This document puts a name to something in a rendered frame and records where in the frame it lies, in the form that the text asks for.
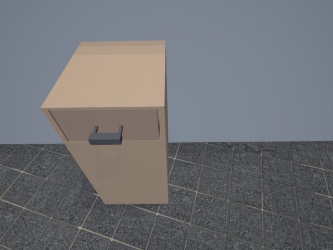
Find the drawer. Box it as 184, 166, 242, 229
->
50, 109, 160, 141

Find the cabinet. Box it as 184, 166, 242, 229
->
41, 40, 169, 204

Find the handle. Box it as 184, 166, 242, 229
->
88, 126, 123, 145

